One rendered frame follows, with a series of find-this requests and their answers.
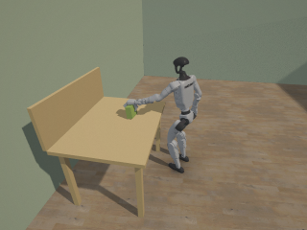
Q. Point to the robot right upper arm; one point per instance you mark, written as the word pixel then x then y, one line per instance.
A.
pixel 196 87

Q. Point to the robot torso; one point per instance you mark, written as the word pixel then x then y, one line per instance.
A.
pixel 184 97

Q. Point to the robot left upper arm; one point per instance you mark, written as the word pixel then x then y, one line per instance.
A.
pixel 172 87

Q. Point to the table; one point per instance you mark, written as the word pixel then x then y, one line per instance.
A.
pixel 79 122

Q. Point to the left robot forearm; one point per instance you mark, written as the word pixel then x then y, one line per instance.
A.
pixel 148 100

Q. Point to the sponge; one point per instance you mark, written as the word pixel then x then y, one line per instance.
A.
pixel 130 111

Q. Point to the robot right hand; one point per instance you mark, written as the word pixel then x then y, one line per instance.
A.
pixel 194 110

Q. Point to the left robot shin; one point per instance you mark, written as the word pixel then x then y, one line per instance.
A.
pixel 174 153

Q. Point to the robot left hand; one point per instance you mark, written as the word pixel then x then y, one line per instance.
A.
pixel 129 102

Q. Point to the right robot forearm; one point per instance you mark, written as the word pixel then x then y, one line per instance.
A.
pixel 196 102

